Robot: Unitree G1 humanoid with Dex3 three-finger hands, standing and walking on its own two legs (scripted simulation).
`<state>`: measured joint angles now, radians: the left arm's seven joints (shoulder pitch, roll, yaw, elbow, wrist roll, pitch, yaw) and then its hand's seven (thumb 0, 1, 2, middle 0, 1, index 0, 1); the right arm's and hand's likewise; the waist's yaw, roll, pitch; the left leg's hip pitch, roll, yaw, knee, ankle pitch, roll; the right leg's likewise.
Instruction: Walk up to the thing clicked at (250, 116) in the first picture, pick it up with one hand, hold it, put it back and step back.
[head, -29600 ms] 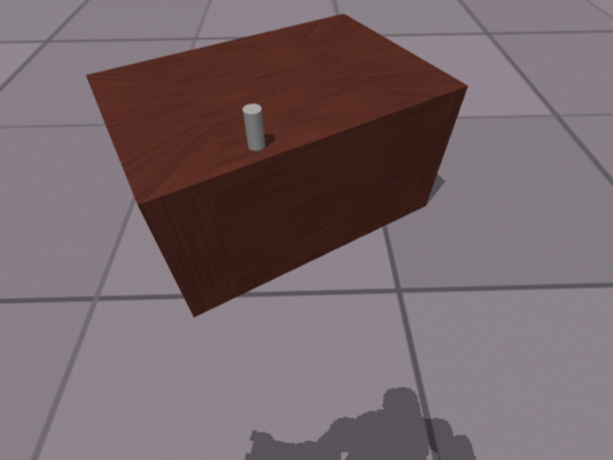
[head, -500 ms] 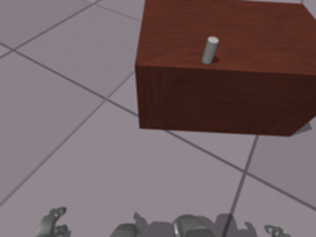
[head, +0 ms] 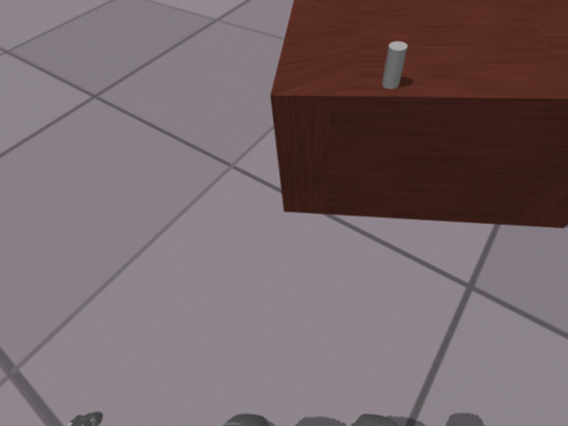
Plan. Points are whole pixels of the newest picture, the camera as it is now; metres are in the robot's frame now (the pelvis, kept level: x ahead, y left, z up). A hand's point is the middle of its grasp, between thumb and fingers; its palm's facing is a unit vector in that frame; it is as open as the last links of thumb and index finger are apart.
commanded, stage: step back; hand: right
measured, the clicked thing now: (394, 65) +1.03 -0.26 -0.09
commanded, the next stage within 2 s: stand in 0.90 s
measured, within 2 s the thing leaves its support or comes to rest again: neither
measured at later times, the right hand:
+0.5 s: hand out of the picture +0.09 -0.27 -0.14, palm faces -0.06 +0.93 -0.36, open 7.4 cm
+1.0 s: hand (457, 413) +0.16 -0.22 -0.14, palm faces +0.01 +0.94 -0.34, open 7.4 cm
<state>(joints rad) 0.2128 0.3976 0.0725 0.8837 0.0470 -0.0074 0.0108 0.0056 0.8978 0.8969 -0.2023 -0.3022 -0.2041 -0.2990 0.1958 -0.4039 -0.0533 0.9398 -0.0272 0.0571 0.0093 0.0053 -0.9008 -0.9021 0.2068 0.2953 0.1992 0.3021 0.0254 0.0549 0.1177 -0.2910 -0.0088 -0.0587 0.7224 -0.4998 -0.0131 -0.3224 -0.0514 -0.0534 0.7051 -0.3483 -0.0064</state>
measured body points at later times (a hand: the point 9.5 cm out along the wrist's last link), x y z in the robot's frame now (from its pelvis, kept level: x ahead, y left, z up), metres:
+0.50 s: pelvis +0.01 +0.01 +0.02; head +0.03 -0.01 +0.46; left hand +0.03 +0.33 -0.10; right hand +0.09 -0.31 -0.11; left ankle +0.05 +0.17 -0.69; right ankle +0.00 -0.11 -0.72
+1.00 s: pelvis +0.05 +0.03 +0.01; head +0.08 +0.03 +0.46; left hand +0.15 +0.34 -0.11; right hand +0.16 -0.27 -0.11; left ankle +0.07 +0.18 -0.72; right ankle +0.03 -0.11 -0.72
